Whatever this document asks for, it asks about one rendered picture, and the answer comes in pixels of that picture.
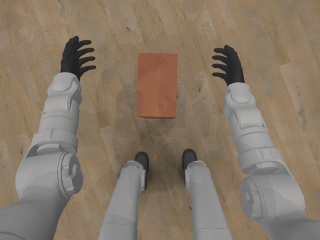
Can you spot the carton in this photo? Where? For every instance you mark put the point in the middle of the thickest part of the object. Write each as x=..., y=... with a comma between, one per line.
x=157, y=85

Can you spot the right robot forearm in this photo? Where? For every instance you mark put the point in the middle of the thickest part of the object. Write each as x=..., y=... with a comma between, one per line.
x=256, y=152

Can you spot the robot foot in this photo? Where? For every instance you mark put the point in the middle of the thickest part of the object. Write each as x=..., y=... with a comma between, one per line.
x=142, y=158
x=188, y=157

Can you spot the left robot upper arm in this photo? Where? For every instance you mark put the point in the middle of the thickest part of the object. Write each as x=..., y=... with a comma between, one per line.
x=45, y=183

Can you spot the left robot forearm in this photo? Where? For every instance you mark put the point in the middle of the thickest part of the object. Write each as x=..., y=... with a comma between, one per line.
x=59, y=120

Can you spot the right robot upper arm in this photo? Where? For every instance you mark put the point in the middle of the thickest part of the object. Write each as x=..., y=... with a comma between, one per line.
x=276, y=203

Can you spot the left robot foot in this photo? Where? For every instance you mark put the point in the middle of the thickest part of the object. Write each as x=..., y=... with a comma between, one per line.
x=142, y=158

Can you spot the robot left hand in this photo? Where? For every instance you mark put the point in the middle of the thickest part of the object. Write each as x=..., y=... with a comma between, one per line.
x=71, y=63

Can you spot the robot right hand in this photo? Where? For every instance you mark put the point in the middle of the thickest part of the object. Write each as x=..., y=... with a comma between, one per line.
x=233, y=68

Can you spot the right robot foot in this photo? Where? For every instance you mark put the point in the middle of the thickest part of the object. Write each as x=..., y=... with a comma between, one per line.
x=188, y=157

